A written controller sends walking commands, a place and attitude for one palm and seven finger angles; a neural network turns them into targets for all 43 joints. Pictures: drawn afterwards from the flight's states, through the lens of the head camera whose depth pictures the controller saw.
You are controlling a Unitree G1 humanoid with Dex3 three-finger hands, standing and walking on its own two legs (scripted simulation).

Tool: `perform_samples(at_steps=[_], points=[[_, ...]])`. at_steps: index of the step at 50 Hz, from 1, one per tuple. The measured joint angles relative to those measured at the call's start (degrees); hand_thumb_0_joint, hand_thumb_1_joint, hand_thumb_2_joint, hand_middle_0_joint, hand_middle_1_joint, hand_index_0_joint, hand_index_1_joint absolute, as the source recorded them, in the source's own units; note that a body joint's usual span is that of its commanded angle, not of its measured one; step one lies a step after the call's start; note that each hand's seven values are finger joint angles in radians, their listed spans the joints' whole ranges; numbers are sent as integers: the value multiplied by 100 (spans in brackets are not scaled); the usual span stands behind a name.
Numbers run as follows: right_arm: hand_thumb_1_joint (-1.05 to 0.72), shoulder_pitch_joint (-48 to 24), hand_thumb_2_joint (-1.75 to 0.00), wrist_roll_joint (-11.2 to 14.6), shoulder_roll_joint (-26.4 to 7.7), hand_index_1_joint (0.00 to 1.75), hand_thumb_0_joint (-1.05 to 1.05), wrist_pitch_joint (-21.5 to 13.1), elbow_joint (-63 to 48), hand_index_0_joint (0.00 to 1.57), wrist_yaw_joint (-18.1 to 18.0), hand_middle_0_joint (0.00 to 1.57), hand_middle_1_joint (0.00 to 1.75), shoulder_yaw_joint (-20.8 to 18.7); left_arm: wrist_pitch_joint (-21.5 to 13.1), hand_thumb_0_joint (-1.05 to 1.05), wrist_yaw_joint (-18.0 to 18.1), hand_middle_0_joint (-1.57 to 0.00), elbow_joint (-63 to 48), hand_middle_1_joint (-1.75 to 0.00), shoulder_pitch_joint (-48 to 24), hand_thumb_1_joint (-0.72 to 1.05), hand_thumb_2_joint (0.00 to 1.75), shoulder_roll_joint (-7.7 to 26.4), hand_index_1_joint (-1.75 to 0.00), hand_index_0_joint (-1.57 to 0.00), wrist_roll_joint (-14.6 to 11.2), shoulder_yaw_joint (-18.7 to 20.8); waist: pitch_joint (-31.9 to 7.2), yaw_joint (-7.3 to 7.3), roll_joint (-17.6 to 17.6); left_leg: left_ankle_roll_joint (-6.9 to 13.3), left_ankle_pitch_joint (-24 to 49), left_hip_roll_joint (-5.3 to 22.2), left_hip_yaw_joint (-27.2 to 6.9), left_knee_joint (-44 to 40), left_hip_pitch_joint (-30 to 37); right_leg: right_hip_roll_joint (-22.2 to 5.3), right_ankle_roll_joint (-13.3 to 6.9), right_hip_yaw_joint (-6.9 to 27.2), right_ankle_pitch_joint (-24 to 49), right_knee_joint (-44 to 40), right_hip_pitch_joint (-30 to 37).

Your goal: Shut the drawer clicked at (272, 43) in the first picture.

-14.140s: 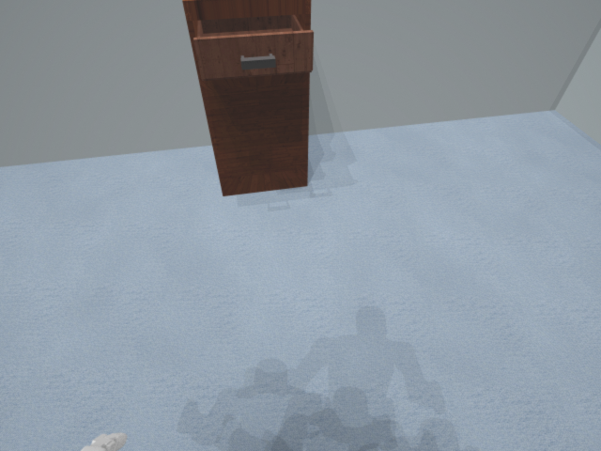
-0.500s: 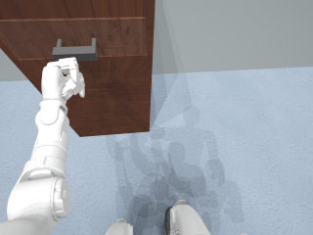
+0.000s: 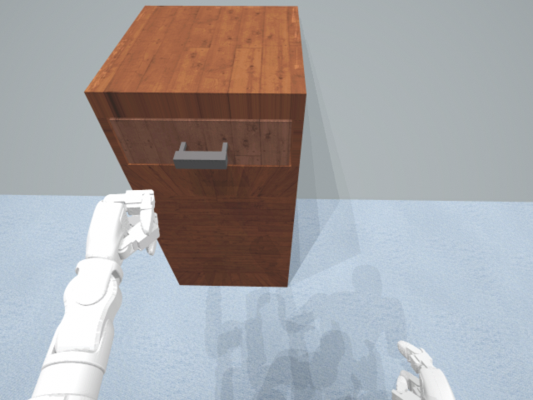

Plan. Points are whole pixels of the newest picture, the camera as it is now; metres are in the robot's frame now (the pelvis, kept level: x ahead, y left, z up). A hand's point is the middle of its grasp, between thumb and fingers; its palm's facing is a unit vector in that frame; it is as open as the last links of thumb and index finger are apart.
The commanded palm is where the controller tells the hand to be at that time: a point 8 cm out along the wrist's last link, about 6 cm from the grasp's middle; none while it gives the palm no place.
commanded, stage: draw the hand back to the body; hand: left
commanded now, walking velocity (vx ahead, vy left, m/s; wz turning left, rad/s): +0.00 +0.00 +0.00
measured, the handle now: (202, 153) +0.60 +0.17 -0.01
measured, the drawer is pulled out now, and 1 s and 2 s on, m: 0.00 0.00 0.00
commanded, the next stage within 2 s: step back with the hand held close in 0.76 s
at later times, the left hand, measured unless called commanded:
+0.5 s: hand (49, 284) +0.21 +0.23 +0.17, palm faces +0.38 -0.85 -0.37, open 3.3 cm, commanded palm +0.15 +0.27 +0.19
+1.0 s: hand (18, 309) +0.17 +0.24 +0.19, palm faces +0.43 -0.79 -0.44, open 3.3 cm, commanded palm +0.11 +0.27 +0.20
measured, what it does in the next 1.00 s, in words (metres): stands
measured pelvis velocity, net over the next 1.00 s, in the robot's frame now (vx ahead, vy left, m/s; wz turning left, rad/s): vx -0.01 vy -0.01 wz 0.01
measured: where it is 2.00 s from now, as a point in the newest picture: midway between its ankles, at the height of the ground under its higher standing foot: outside the picture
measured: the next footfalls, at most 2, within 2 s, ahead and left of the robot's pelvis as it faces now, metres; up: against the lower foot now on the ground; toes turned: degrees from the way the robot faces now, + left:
none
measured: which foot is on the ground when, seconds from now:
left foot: down 0.00-1.00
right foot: down 0.00-1.00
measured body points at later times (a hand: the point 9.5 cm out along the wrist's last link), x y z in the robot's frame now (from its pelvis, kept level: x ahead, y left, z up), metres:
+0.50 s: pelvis +0.01 +0.00 +0.02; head -0.01 -0.02 +0.47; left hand +0.18 +0.28 +0.19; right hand +0.20 -0.21 -0.06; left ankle -0.07 +0.10 -0.72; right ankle +0.04 -0.13 -0.72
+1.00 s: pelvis -0.01 -0.01 +0.02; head -0.03 -0.03 +0.47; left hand +0.15 +0.28 +0.21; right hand +0.17 -0.23 -0.06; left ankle -0.07 +0.10 -0.72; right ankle +0.04 -0.13 -0.72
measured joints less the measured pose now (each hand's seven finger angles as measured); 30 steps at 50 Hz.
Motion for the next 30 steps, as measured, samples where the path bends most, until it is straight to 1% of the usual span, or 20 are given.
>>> perform_samples(at_steps=[2,5,11,14,20,25,30], points=[[-90,-64,-90,-14,24,30,1,-42,17,20,-52,20,30,17,138,2,221,-140,-435,-160,352,89,90,0,-160,-140,110,-56,61,48,21,0,108,-7,2,-258,294,4,1,1,82,-223,285],[-90,-145,-90,-35,51,30,1,-93,70,20,-110,20,30,48,294,2,438,-140,-961,-160,828,89,90,11,-160,-140,206,-54,157,138,35,-2,254,-10,-11,-609,697,12,3,-15,194,-535,683],[-90,-232,-90,-104,49,30,1,-247,199,20,-176,21,30,95,502,2,689,-140,-1745,-160,1529,89,90,48,-160,-140,316,36,353,335,77,-11,475,-4,-81,-1118,1308,27,2,-92,377,-1039,1329],[-90,-247,-90,-151,38,30,1,-350,255,20,-178,21,30,107,558,2,765,-140,-2117,-160,1800,89,90,47,-160,-140,360,72,424,400,119,-13,552,-9,-113,-1290,1519,23,6,-125,433,-1202,1551],[-90,-230,-90,-241,82,30,1,-488,343,20,-127,21,30,107,545,2,809,-140,-2937,-160,2462,89,90,90,-160,-140,383,261,424,428,210,-20,626,2,-122,-1512,1809,41,10,-138,482,-1387,1827],[-90,-169,-90,-277,133,30,1,-543,390,20,-83,21,30,78,502,2,806,-140,-3501,-160,2977,89,90,201,-160,-140,384,584,412,443,228,-44,627,37,-109,-1553,1926,80,-8,-131,490,-1432,1939],[-90,-85,-90,-272,126,30,1,-616,423,20,-85,21,30,28,451,2,831,-140,-3925,-160,3434,89,90,326,-160,-140,381,932,407,497,244,-64,613,72,-85,-1522,1966,118,-29,-113,502,-1432,1981]])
